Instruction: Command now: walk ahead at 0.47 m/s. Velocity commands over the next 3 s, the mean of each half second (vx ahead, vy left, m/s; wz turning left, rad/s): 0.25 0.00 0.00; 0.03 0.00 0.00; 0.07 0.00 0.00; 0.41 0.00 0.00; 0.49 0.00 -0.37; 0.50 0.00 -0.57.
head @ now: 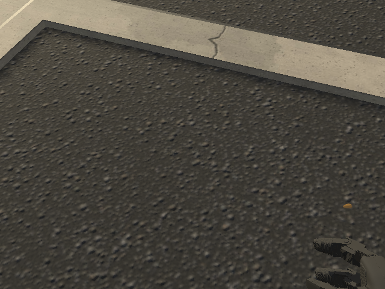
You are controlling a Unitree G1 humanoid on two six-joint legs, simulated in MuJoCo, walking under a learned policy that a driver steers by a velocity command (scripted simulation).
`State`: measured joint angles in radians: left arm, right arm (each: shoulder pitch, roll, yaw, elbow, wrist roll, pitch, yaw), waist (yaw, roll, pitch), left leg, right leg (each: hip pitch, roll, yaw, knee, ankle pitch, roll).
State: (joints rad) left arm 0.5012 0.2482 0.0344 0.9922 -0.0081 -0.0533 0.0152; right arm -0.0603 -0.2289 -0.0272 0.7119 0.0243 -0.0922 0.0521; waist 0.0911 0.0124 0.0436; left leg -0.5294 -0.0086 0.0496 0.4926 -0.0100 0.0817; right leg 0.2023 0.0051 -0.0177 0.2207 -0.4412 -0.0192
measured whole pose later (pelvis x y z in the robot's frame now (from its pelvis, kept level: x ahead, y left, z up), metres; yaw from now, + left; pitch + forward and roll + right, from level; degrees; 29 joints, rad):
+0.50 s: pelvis +0.22 +0.00 +0.01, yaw +1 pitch +1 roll +2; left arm 0.11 0.24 0.03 0.83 0.02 -0.04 0.02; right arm 0.21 -0.27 -0.03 0.98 -0.01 -0.06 0.00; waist -0.04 0.00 0.02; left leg -0.15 -0.04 0.03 0.48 -0.34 0.02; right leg -0.40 -0.03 0.01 0.49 -0.11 -0.01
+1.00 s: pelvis +0.25 -0.02 +0.01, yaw +1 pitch -1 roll +0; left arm 0.10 0.23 0.05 0.97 0.00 0.01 0.02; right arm 0.23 -0.23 -0.01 1.11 0.00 0.01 -0.04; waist -0.01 0.00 0.04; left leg -0.09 0.01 0.01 0.50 -0.40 -0.01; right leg -0.33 0.02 -0.02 0.54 -0.19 -0.03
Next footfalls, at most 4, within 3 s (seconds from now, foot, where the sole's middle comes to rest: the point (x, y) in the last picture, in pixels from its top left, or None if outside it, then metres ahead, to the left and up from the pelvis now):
0.02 left None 0.21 0.11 -0.76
0.44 right None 0.35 -0.12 -0.76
2.06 left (190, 213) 0.71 0.12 -0.76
2.66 right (264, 161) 0.97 -0.16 -0.76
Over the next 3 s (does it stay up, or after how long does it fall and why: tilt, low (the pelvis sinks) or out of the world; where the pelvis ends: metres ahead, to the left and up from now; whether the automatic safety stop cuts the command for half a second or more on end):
stays up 1.02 -0.10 0.03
